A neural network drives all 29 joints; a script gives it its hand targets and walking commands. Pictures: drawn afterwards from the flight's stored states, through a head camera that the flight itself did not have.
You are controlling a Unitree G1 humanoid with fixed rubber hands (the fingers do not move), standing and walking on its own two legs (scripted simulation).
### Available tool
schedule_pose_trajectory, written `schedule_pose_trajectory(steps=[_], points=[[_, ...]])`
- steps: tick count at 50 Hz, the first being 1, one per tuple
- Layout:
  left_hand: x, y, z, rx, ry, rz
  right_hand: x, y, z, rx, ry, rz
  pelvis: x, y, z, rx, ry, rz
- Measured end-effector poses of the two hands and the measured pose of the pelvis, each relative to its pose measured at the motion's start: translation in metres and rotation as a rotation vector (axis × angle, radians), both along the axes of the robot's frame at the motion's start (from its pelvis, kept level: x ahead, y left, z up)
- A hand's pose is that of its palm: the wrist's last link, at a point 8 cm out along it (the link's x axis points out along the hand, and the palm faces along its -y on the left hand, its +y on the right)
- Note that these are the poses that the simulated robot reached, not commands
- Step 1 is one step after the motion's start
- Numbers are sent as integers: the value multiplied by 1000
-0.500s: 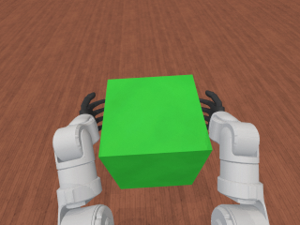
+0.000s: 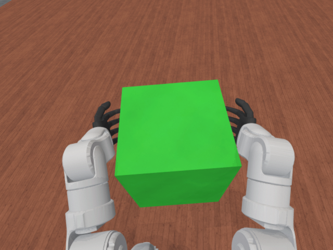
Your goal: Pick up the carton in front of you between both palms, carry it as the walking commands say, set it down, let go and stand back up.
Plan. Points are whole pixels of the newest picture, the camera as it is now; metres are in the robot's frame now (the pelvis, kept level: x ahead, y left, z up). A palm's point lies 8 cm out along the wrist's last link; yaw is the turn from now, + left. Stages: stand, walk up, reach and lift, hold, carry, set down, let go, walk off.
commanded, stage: carry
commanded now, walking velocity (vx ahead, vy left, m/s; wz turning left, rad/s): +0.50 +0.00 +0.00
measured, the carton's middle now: (174, 149) +0.35 +0.02 +0.05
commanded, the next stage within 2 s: none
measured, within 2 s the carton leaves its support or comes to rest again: neither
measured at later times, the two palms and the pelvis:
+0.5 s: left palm (129, 71) +0.63 +0.17 +0.08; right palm (223, 71) +0.61 -0.13 +0.09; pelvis +0.34 +0.04 +0.02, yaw -3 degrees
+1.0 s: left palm (146, 29) +0.86 +0.14 +0.11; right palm (224, 28) +0.86 -0.16 +0.11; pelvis +0.63 -0.01 +0.01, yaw -1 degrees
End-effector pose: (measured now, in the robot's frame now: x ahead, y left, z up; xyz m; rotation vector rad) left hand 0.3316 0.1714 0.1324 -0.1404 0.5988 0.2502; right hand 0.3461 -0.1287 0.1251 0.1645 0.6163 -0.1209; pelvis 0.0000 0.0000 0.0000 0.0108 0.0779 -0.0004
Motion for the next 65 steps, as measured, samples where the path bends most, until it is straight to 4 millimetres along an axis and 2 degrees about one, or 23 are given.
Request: schedule_pose_trajectory(steps=[4, 7, 10, 13, 18, 21, 28, 32, 36, 39, 46, 51, 55, 59, 65], points=[[58, -5, 12, -2, -39, -29, 48, -5, 11, -18, -40, -22, 51, 4, 6, -1, 15, -2], [103, -6, 10, 1, -35, -55, 86, -6, 11, -35, -36, -39, 95, 11, 5, -6, 15, -5], [149, -2, -2, -3, -15, -78, 126, -2, 2, -50, -15, -56, 145, 21, -2, -12, 6, -12], [194, 4, -23, -10, 4, -106, 165, 4, -13, -71, 7, -76, 192, 31, -14, 1, -9, -31], [239, 7, -50, -37, 111, -124, 201, 8, -39, -64, 117, -117, 250, 40, 1, -18, 4, -50], [262, 5, -55, -47, 122, -122, 225, 6, -40, -81, 124, -100, 286, 41, 10, -34, 8, -49], [330, -3, -42, 16, 56, -147, 299, -2, -28, -119, 56, -56, 382, 28, 14, -36, 10, -42], [376, -16, -36, 36, 2, -137, 347, -15, -26, -113, 0, -41, 448, 12, 2, -25, -1, -36], [425, -33, -39, 66, -14, -126, 401, -32, -38, -83, -20, -32, 511, -6, -15, -36, -21, -20], [450, -37, -40, 66, 45, -111, 430, -37, -40, -76, 38, -13, 537, -14, -8, -23, -19, -1], [496, -37, -24, 67, 58, -78, 486, -36, -25, -72, 48, 19, 593, -19, 10, -1, -20, -3], [537, -32, -17, 56, 6, -98, 520, -32, -15, -88, -2, -3, 636, -12, 6, -17, -43, -12], [570, -27, -26, 27, 11, -112, 548, -27, -16, -122, 6, -14, 670, -6, 0, -13, -50, -19], [596, -25, -34, 20, 48, -125, 572, -25, -21, -129, 45, -23, 693, -1, 0, -2, -36, -30], [624, -25, -37, 32, 46, -144, 593, -24, -27, -115, 44, -44, 711, 5, -2, 0, -14, -43]])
